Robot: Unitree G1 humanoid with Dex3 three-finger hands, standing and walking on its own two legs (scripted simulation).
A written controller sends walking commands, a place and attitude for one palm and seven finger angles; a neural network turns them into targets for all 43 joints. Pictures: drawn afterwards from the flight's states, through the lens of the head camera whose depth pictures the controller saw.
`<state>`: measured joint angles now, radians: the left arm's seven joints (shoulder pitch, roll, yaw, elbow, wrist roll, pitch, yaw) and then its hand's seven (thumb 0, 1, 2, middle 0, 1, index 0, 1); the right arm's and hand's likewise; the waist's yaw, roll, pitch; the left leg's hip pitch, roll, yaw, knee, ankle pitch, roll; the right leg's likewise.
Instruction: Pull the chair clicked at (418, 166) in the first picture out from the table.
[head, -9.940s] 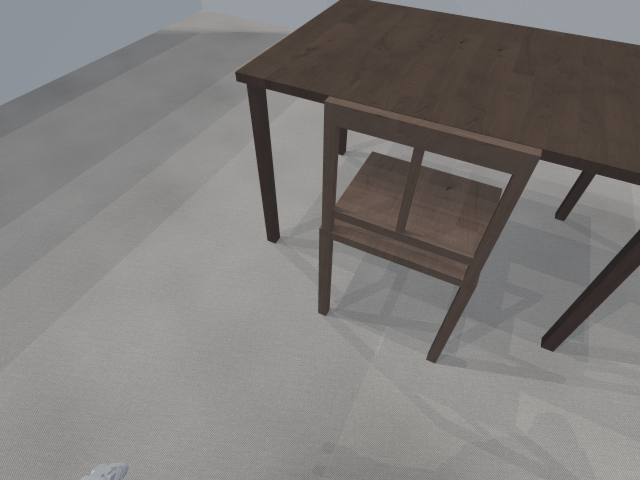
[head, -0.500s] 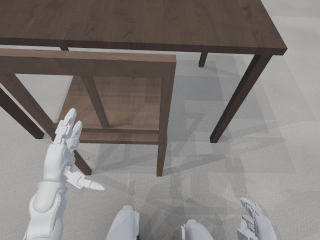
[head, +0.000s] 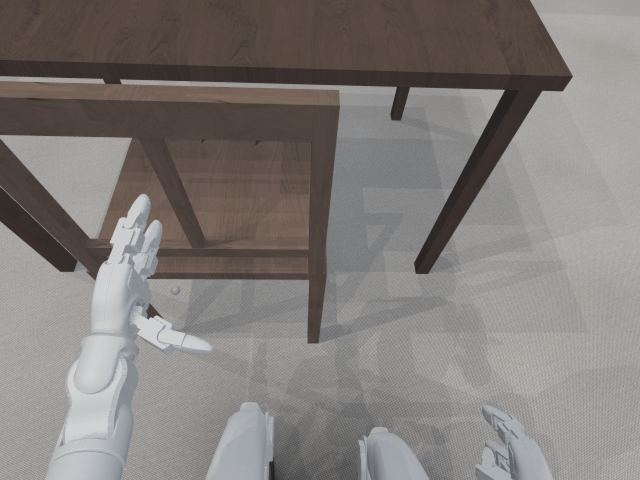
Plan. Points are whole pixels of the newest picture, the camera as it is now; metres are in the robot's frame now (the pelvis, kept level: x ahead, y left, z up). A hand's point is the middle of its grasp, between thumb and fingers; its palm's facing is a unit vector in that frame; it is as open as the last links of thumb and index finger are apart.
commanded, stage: aim the fingers beside a spindle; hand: left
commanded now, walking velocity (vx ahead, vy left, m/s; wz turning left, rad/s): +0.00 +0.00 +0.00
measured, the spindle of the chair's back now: (178, 198) +0.48 +0.21 +0.01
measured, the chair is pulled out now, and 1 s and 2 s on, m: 0.00 0.00 0.00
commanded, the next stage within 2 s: push the fingers through the gap in 0.52 s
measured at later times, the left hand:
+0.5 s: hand (171, 293) +0.33 +0.19 +0.03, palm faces +0.03 -1.00 -0.04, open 16.9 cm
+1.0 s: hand (173, 267) +0.36 +0.19 +0.03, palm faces +0.03 -1.00 -0.03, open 16.9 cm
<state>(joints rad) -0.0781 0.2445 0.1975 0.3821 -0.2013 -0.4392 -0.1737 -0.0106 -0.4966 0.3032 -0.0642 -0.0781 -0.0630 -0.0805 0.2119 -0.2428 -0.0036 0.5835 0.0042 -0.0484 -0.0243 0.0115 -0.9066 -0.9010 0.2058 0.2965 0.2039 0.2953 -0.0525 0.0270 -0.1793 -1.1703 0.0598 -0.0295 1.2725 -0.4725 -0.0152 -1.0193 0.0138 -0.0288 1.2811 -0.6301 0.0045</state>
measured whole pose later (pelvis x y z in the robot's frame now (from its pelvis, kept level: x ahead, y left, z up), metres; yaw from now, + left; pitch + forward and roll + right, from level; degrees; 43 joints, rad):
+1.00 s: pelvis +0.00 +0.01 +0.00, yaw +0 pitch +22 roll -3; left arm -0.20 0.27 0.23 0.49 -0.20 -0.43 -0.17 -0.01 -0.50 0.30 -0.06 -0.08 -0.06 -0.08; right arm 0.22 -0.24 0.00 0.60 0.01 -0.03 -0.03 0.01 -0.91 -0.90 0.21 0.30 0.20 0.30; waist -0.06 0.03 -0.18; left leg -1.19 0.06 -0.03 1.28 -0.47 -0.01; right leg -1.04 0.01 -0.03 1.28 -0.62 0.01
